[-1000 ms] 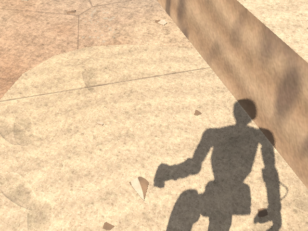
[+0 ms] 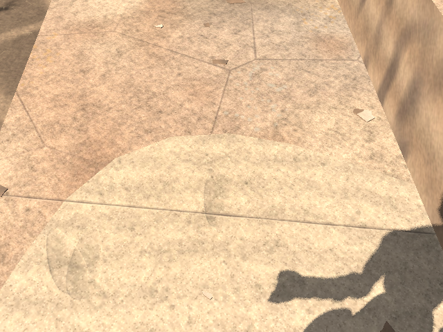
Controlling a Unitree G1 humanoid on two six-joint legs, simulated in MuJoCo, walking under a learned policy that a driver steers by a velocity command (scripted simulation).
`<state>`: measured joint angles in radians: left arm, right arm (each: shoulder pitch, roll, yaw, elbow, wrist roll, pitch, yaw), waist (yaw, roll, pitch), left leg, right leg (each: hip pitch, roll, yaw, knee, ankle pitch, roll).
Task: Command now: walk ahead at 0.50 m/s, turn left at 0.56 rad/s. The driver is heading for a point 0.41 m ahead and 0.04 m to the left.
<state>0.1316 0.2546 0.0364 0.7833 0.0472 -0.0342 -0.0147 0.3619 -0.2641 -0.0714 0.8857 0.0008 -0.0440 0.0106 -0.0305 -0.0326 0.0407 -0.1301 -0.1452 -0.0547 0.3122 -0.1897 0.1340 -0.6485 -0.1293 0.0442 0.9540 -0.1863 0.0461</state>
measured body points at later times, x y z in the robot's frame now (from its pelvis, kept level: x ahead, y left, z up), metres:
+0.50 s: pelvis +0.26 -0.04 +0.00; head +0.30 -0.05 +0.45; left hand +0.26 +0.24 -0.11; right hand +0.45 -0.28 -0.12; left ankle +0.26 +0.09 -0.67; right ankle +0.29 -0.13 -0.74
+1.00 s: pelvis +0.34 +0.00 -0.01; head +0.34 +0.00 +0.44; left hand +0.32 +0.25 -0.15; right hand +0.51 -0.20 -0.14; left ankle +0.37 +0.09 -0.74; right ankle +0.36 -0.13 -0.75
